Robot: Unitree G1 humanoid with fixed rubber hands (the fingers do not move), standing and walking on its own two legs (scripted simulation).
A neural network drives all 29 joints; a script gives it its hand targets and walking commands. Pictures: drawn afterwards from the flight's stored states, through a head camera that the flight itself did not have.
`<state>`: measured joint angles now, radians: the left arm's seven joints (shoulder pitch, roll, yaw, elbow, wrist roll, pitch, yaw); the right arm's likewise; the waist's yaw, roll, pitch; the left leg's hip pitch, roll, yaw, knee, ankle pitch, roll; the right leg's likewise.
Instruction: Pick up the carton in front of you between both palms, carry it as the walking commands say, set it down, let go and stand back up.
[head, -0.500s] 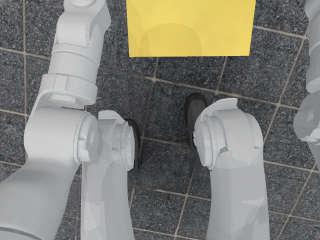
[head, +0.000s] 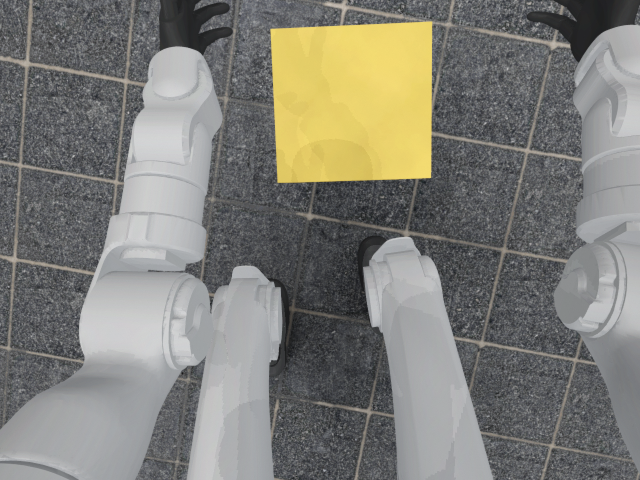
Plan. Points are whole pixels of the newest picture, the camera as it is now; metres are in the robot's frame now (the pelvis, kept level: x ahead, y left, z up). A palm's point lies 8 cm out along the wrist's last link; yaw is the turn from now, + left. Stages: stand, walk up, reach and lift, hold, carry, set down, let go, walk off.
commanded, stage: set down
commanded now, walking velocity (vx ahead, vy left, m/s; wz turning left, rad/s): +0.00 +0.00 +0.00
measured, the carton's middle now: (348, 119) +0.48 -0.10 -0.39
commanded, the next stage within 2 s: let go in 0.38 s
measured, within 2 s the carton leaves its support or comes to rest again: neither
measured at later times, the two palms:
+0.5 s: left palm out of the picture +0.53 +0.06 +0.03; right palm out of the picture +0.47 -0.34 +0.03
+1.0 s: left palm out of the picture +0.39 +0.16 +0.14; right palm out of the picture +0.32 -0.29 +0.14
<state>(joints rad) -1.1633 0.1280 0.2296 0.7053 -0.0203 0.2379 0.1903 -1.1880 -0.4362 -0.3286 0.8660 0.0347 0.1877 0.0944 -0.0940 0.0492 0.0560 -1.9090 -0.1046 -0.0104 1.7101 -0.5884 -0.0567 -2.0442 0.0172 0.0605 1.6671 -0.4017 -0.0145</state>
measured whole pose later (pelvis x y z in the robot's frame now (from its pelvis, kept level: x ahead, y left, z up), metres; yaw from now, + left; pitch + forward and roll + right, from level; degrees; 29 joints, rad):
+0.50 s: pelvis +0.03 -0.01 +0.13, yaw -3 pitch +43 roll +4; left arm -0.97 0.08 0.26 0.71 0.07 0.19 0.13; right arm -1.02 -0.37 -0.37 0.88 -0.07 0.14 0.13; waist -0.06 0.04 -0.04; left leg -1.48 -0.07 -0.05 1.16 -0.43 -0.06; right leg -1.60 0.04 0.05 1.13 -0.27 -0.03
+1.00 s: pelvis +0.09 -0.01 +0.23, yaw -5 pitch +22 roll +1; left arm -0.16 0.12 0.12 0.55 0.06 0.02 0.02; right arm -0.14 -0.24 -0.15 0.56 0.00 0.01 0.09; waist -0.03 0.01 -0.03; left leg -0.72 -0.03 -0.08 0.69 -0.35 -0.03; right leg -0.83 0.05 0.04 0.68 -0.23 -0.03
